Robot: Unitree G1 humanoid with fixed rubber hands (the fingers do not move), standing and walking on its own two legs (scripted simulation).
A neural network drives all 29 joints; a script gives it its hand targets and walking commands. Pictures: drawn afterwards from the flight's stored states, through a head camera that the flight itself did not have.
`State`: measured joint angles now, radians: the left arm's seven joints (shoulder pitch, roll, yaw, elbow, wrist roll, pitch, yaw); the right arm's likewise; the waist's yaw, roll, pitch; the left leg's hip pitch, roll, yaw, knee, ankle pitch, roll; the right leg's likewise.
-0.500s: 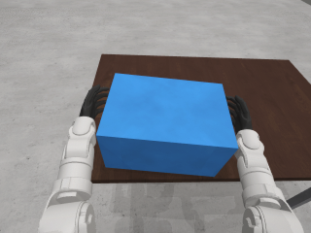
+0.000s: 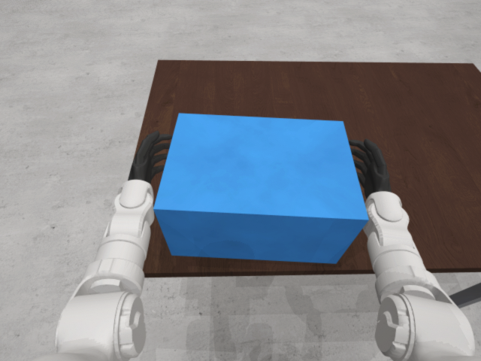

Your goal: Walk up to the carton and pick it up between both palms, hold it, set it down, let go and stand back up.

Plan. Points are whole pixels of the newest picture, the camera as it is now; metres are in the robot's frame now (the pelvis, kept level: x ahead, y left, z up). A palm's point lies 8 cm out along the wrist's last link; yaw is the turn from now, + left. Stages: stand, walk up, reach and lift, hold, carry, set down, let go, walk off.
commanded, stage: set down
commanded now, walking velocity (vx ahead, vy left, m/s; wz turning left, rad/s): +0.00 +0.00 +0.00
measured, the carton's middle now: (257, 188) +0.41 -0.01 +0.01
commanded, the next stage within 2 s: none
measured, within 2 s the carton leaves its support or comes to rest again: rests again in 0.66 s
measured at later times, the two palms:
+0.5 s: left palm (155, 186) +0.41 +0.18 +0.01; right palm (367, 194) +0.40 -0.22 +0.01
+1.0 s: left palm (155, 193) +0.40 +0.19 -0.01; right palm (365, 204) +0.39 -0.22 +0.00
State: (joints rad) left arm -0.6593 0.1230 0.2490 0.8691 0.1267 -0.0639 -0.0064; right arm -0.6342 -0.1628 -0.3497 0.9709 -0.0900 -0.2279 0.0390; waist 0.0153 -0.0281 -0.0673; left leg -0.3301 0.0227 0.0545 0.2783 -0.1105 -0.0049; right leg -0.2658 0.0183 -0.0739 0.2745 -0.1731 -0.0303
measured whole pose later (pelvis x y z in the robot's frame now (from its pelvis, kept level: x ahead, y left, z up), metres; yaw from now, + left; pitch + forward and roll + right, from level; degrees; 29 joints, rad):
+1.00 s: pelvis -0.02 +0.01 -0.02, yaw -2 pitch +25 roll -1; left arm -0.86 0.16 0.19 1.36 -0.02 -0.49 0.05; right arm -0.80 -0.24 -0.38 1.27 -0.10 -0.49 0.05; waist 0.03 0.04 -0.20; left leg -0.75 0.04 0.07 0.40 -0.10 0.01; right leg -0.67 0.03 -0.06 0.36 -0.13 -0.03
